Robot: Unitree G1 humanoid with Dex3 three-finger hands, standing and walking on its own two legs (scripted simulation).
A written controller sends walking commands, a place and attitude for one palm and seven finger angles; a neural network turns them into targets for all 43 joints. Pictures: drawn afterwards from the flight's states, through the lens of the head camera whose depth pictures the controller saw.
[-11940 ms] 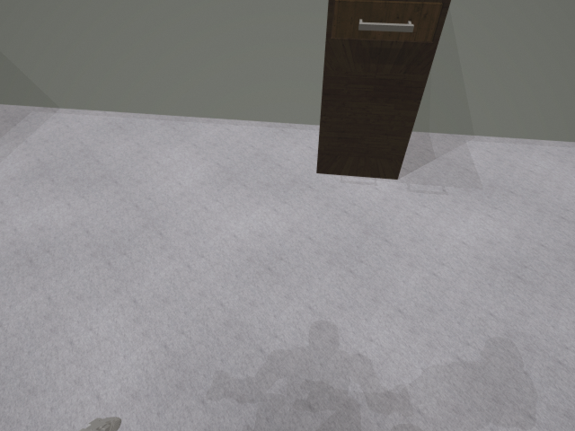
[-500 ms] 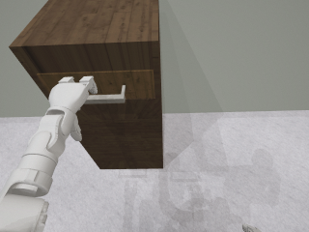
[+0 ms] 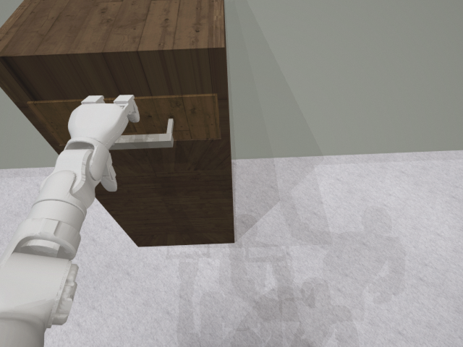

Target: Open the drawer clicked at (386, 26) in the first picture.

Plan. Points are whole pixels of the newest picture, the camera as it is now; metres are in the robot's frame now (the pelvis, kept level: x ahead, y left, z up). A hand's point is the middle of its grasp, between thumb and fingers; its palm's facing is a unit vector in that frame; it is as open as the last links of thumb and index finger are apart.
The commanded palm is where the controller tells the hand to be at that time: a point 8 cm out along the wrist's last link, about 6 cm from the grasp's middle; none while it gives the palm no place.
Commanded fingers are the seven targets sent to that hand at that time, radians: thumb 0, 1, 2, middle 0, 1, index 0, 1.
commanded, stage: move the hooked fingers above the handle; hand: left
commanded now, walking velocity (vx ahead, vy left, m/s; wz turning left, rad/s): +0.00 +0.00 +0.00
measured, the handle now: (128, 134) +0.53 +0.24 +0.02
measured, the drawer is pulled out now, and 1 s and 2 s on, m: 0.00 0.00 0.00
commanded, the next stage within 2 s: lower the fingers behind the handle in 0.80 s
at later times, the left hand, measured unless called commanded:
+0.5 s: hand (112, 135) +0.48 +0.24 +0.07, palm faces -0.04 -0.01 -1.00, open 13.8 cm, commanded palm +0.46 +0.25 +0.13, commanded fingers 0.00 -0.50 0.30 -0.30 -1.20 -0.30 -1.20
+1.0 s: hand (114, 134) +0.48 +0.24 +0.07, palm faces -0.05 +0.01 -1.00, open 13.8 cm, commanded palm +0.46 +0.24 +0.13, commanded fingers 0.00 -0.50 0.30 -0.30 -1.20 -0.30 -1.20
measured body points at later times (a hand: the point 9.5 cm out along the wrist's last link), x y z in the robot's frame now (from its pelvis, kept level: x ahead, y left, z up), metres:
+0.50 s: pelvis +0.00 +0.00 +0.00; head +0.09 -0.01 +0.44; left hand +0.48 +0.24 +0.12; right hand +0.00 -0.28 -0.13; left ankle -0.03 +0.11 -0.73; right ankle +0.00 -0.12 -0.73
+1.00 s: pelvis +0.01 +0.01 +0.00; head +0.08 -0.01 +0.44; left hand +0.48 +0.23 +0.13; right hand +0.05 -0.26 -0.14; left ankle -0.03 +0.11 -0.73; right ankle +0.00 -0.12 -0.73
